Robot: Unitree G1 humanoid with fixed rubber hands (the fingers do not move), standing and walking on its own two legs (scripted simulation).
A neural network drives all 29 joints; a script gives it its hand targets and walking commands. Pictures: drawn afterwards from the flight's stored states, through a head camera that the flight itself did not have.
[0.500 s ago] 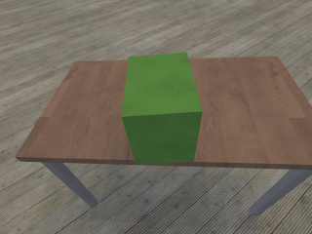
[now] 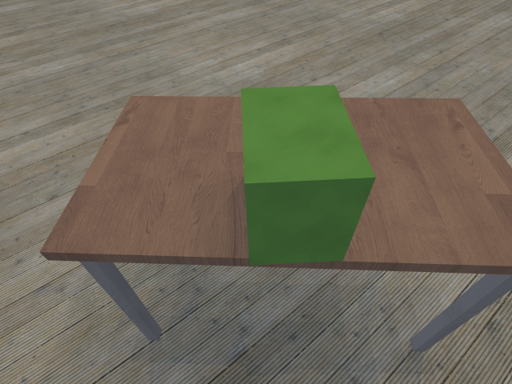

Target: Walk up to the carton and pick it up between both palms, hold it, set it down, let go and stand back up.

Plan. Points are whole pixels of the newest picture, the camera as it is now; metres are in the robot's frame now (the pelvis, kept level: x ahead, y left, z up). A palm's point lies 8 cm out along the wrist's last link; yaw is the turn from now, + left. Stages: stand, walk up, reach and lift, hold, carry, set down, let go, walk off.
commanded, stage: walk up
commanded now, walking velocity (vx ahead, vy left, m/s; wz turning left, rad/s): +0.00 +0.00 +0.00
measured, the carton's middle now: (292, 175) +0.50 -0.04 +0.04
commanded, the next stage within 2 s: stand in 0.66 s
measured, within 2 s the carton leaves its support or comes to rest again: neither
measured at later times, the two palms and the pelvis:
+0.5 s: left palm out of the picture -0.04 +0.20 -0.15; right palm out of the picture -0.06 -0.22 -0.14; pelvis -0.01 -0.01 +0.00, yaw +0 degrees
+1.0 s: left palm out of the picture -0.05 +0.18 -0.14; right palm out of the picture -0.05 -0.23 -0.15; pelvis +0.00 -0.02 +0.00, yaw +1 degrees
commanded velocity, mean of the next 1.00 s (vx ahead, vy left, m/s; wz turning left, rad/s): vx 0.01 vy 0.00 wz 0.00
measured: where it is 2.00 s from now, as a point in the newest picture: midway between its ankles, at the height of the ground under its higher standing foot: outside the picture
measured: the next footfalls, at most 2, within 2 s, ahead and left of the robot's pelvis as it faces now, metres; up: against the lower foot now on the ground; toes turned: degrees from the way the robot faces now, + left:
none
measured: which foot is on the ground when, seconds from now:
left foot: down 0.00-1.00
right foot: down 0.00-1.00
